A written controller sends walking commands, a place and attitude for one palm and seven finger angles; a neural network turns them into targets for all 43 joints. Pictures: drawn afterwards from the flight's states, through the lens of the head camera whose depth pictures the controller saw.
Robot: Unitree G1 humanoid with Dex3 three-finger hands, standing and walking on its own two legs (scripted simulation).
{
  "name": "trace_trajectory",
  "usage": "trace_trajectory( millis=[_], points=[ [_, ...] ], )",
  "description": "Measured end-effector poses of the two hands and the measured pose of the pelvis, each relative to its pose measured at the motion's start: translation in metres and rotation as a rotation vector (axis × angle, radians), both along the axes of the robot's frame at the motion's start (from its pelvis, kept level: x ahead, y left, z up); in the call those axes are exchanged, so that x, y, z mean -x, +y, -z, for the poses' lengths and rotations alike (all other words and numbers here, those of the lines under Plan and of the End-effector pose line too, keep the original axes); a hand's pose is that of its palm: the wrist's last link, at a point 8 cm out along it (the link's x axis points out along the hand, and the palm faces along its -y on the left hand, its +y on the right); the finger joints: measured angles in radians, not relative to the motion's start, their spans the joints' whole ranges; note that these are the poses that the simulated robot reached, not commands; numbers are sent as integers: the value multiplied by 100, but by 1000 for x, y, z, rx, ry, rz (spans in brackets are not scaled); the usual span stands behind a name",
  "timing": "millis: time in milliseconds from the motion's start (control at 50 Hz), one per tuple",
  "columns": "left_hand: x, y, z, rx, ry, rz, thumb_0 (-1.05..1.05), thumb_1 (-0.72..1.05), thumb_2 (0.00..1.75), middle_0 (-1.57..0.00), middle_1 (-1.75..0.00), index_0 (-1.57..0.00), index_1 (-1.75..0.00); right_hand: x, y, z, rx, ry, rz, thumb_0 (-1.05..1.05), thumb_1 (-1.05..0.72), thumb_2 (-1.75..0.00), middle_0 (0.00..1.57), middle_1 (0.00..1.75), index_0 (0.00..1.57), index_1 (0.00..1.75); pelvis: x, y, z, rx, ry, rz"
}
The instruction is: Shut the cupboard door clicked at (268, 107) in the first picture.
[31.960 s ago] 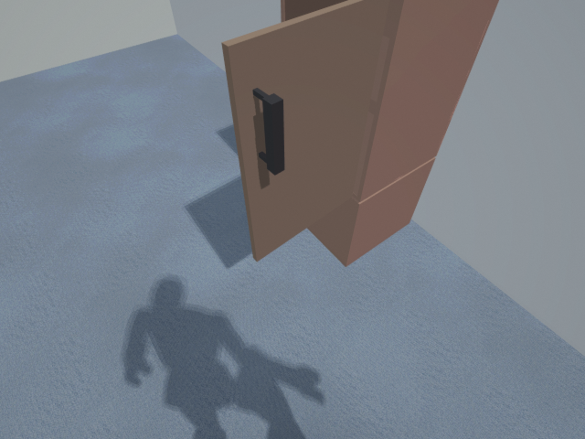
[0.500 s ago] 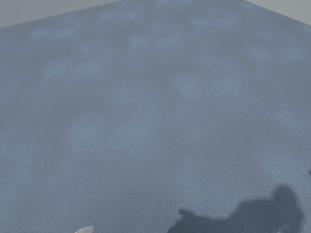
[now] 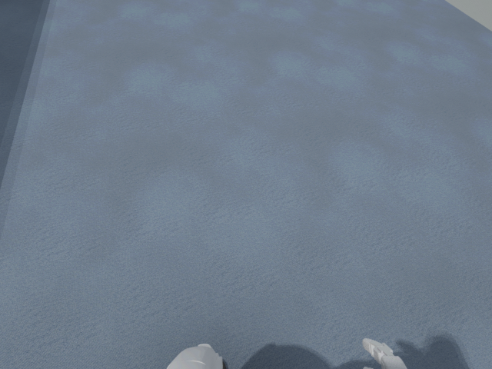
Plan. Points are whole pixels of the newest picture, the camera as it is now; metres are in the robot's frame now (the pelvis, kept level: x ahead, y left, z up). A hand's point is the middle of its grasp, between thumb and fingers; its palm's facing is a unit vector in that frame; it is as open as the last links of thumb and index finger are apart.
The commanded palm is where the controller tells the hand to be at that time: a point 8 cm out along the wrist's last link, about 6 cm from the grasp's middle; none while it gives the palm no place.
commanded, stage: turn to face it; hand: left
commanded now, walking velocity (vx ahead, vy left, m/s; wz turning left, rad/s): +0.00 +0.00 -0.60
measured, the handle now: out of the picture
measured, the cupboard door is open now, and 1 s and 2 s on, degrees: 61 61 61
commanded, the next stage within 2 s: none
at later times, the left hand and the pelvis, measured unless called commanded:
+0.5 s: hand (180, 312) +0.22 +0.15 -0.15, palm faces -0.27 -0.93 -0.23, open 7.4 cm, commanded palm none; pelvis +0.07 -0.02 +0.01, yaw -18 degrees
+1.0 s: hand (186, 272) +0.30 +0.15 -0.15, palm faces -0.51 -0.84 -0.19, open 7.4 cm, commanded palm none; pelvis +0.11 +0.03 +0.02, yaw -35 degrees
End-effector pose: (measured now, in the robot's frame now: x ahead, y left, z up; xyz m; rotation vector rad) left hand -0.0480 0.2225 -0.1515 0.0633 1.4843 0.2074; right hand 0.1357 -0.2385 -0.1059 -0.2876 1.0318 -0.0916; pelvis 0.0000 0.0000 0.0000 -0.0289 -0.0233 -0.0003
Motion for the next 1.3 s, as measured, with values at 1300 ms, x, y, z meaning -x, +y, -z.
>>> trace_trajectory(
  millis=[1300],
  points=[
    [-399,-109,-49,23,-376,955,1,91,90,-20,-30,-19,-30,207,34,24,-115,213,965,0,-90,-90,20,30,20,30,-93,6,-7,-28,16,800]
  ],
)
